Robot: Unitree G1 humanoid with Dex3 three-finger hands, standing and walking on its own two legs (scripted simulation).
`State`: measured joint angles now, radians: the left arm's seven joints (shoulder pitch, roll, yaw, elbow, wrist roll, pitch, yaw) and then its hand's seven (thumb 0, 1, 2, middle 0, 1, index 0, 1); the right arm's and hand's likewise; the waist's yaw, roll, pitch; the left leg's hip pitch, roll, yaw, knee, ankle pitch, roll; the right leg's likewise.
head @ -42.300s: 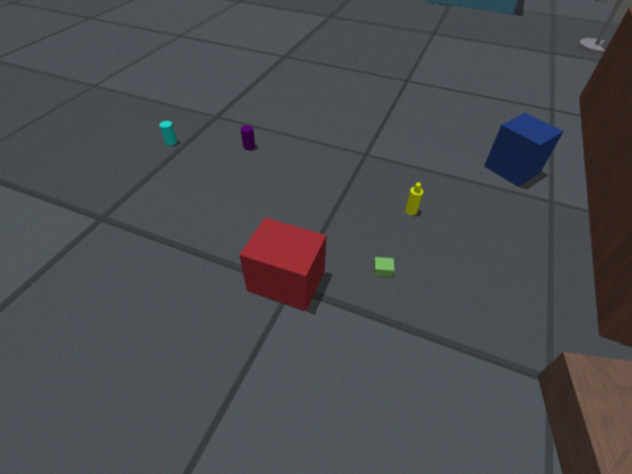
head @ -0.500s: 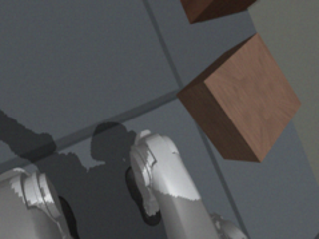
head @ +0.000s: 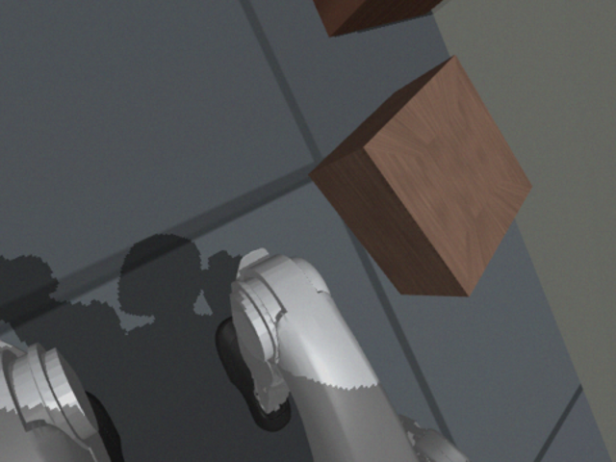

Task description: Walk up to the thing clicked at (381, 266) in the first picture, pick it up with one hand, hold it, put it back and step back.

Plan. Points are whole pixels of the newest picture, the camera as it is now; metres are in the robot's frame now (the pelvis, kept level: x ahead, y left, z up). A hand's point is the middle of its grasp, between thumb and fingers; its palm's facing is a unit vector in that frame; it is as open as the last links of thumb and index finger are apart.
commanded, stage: rest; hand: left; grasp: from above
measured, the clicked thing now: out of the picture +0.48 +0.36 -0.27
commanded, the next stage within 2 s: open in 0.88 s
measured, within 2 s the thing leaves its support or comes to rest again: rests again in 0.70 s
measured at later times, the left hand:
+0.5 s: hand out of the picture +0.47 +0.34 -0.24, palm faces -0.35 -0.26 -0.90, open 9.0 cm
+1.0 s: hand out of the picture +0.47 +0.34 -0.25, palm faces -0.35 -0.25 -0.90, open 9.1 cm
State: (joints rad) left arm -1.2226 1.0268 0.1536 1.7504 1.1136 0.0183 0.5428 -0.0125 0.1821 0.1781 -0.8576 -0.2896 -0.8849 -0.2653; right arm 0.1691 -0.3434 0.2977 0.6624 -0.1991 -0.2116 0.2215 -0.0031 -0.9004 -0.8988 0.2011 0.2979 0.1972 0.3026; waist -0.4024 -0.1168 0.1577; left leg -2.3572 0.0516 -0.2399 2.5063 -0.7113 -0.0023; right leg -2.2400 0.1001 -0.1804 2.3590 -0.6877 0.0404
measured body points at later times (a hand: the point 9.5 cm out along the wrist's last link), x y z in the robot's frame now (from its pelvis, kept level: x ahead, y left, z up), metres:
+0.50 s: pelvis +0.00 +0.00 +0.00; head +0.30 +0.11 +0.32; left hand +0.49 +0.35 -0.19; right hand +0.02 -0.24 -0.05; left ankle +0.06 +0.13 -0.28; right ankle +0.11 -0.11 -0.28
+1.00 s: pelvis -0.01 +0.00 +0.01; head +0.30 +0.12 +0.31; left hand +0.49 +0.35 -0.20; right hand +0.01 -0.23 -0.03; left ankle +0.06 +0.13 -0.28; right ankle +0.11 -0.11 -0.28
